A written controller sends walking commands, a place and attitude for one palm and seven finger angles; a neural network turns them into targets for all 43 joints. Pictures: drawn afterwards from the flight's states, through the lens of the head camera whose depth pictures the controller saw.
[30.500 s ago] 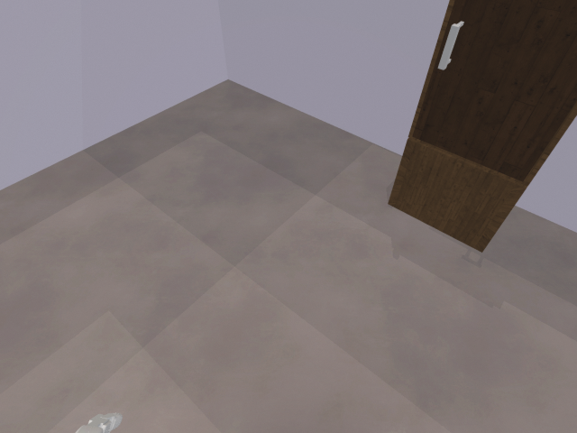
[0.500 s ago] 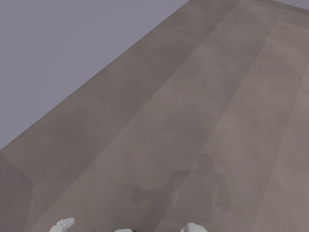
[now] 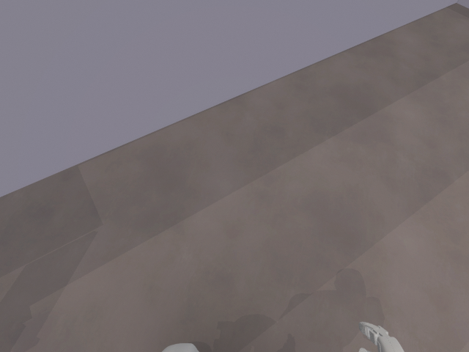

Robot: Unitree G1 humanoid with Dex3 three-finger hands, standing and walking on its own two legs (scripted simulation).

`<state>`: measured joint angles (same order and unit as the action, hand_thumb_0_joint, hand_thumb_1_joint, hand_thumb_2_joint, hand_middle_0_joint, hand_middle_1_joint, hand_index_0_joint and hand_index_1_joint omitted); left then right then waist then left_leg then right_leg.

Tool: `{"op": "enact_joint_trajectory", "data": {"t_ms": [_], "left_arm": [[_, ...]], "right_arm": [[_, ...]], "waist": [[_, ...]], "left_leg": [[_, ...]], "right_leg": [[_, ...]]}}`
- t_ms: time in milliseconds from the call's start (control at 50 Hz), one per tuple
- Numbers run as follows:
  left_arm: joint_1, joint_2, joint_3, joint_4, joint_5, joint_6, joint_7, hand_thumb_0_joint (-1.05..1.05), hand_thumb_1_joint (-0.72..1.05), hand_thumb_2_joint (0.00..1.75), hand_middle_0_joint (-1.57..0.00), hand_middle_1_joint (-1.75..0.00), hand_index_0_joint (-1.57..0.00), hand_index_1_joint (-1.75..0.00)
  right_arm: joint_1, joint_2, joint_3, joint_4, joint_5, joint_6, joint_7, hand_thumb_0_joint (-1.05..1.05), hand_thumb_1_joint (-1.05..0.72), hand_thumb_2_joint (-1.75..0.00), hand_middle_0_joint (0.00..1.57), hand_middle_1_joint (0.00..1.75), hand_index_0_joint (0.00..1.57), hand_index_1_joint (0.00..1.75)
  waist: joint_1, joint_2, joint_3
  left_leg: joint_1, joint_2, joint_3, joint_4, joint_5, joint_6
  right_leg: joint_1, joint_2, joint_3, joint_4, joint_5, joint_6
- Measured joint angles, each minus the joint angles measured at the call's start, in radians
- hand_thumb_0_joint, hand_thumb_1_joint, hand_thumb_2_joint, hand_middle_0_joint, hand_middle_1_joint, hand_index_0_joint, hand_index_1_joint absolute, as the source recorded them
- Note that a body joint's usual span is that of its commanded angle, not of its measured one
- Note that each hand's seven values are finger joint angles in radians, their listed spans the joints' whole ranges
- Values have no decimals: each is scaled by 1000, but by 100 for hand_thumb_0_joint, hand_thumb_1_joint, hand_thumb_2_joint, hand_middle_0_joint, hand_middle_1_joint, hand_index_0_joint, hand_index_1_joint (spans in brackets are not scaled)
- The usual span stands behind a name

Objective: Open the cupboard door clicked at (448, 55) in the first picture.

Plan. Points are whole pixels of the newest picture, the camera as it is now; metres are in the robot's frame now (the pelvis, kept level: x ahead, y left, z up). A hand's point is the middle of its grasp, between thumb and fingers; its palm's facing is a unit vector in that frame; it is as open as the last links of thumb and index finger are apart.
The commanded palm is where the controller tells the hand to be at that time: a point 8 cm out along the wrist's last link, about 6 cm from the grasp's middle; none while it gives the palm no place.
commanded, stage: turn to face it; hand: left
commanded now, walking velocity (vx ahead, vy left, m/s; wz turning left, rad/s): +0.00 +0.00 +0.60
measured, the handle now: out of the picture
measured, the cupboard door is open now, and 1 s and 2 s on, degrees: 41 41 41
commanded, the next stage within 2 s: none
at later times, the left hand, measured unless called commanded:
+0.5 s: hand out of the picture +0.05 +0.15 -0.13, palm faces +0.26 -0.92 -0.28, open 7.4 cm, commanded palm none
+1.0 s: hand out of the picture -0.01 +0.18 -0.14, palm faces +0.56 -0.78 -0.26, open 7.4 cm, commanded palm none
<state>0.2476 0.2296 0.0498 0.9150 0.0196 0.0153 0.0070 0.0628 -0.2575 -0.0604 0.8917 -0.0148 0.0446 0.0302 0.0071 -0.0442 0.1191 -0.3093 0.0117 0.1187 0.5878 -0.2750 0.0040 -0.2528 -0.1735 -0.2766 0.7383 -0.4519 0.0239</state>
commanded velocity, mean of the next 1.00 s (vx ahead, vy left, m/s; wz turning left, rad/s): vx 0.00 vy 0.00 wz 0.60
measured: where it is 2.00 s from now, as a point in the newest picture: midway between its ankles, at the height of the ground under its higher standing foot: outside the picture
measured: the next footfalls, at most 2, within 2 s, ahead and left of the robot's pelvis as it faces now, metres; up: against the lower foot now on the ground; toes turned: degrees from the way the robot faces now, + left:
right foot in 0.34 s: +0.08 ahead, -0.17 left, +0.00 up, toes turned +8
left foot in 0.72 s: +0.00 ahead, +0.06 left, +0.00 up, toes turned +32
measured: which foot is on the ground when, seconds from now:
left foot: down 0.00-0.34, up 0.36-0.70, down 0.72-1.00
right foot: up 0.00-0.32, down 0.34-0.72, up 0.74-1.00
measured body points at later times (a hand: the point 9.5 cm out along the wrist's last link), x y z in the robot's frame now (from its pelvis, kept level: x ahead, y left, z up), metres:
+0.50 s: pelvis +0.02 -0.07 +0.02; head +0.08 -0.08 +0.46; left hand +0.03 +0.20 -0.11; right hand +0.16 -0.30 -0.14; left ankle -0.04 +0.07 -0.64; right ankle +0.04 -0.17 -0.72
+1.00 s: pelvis +0.03 -0.06 +0.02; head +0.07 -0.02 +0.46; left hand -0.04 +0.22 -0.12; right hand +0.24 -0.22 -0.12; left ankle -0.03 +0.04 -0.72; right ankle +0.11 -0.20 -0.67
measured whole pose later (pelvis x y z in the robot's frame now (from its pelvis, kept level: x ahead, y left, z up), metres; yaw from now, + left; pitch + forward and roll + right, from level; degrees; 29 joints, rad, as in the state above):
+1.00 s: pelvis +0.03 -0.06 +0.02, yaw +35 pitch +2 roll -1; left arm 0.12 0.27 0.07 0.88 0.02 0.06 0.00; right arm 0.16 -0.22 -0.05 0.91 -0.02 0.03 0.00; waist 0.00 -0.01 0.10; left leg -0.28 -0.01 -0.05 0.49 -0.25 0.01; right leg -0.46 -0.08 0.00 0.94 -0.42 0.09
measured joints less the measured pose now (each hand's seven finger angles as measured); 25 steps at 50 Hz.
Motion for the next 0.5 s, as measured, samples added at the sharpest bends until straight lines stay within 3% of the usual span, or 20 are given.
{"op": "enact_joint_trajectory", "data": {"t_ms": [40, 100, 200, 280, 320, 360, 400, 440, 500], "left_arm": [[-22, 25, 7, 10, -2, 29, 3, 0, 91, 90, -21, -30, -20, -30], [-58, 42, 18, 11, 1, 52, 8, 1, 91, 90, -20, -30, -20, -30], [-99, 38, 19, -21, 2, 47, -4, 1, 91, 90, -20, -30, -19, -30], [-116, 30, 14, -46, 0, 37, -6, 0, 91, 90, -20, -30, -19, -30], [-114, 26, 11, -59, -1, 23, -8, 0, 91, 90, -20, -30, -19, -30], [-108, 13, 6, -65, 7, 2, -3, 0, 91, 90, -20, -30, -20, -30], [-100, -12, -8, -62, 9, -3, 2, 0, 91, 90, -20, -30, -20, -30], [-82, -31, -16, -59, 8, 0, 8, 0, 91, 90, -20, -30, -20, -30], [-58, -44, -22, -47, 8, 5, 10, 0, 91, 90, -20, -30, -20, -30]], "right_arm": [[0, 11, 4, -11, 0, -15, -6, 0, -91, -90, 20, 30, 20, 30], [21, 22, 14, -13, -2, -19, -19, 0, -91, -90, 20, 30, 20, 30], [58, 24, 16, 7, -6, -8, -26, 0, -91, -90, 20, 30, 20, 30], [81, 24, 10, 17, -10, 3, -20, 0, -90, -90, 20, 30, 20, 30], [94, 21, 4, 19, -6, 11, -18, 0, -90, -90, 20, 30, 21, 30], [97, 9, -9, 25, 2, 19, -18, 0, -90, -90, 20, 30, 21, 30], [92, -9, -20, 34, 2, 29, -16, 0, -91, -90, 20, 30, 20, 30], [89, -16, -27, 40, 1, 35, -12, 0, -91, -90, 20, 30, 20, 30], [85, -11, -25, 40, 2, 37, -5, 0, -91, -90, 20, 30, 20, 30]], "waist": [[4, -19, 10], [8, -15, 5], [5, 23, -8], [-12, 52, -17], [-17, 63, -24], [-16, 79, -25], [-25, 97, -12], [-29, 92, -10], [-36, 63, -11]], "left_leg": [[-18, -13, -17, 47, -33, 27], [-7, -13, -53, 22, -30, 15], [16, -8, -112, -54, 21, -3], [2, -2, -164, -51, 27, -28], [-24, -4, -192, -14, 12, -47], [-77, -11, -208, 103, -93, -46], [-148, -26, -196, 325, -199, -42], [-194, -24, -155, 495, -201, -51], [-200, -6, -103, 537, -175, -69]], "right_leg": [[-86, 17, 107, 206, -92, 26], [-185, 52, 198, 376, -76, 49], [-229, 72, 264, 316, 11, 59], [-164, 98, 266, 102, 23, 55], [-95, 115, 253, -57, 92, 50], [-73, 117, 236, -113, 117, 14], [-62, 106, 203, -99, 113, -16], [-35, 89, 181, -129, 122, -25], [2, 64, 147, -184, 143, -28]]}}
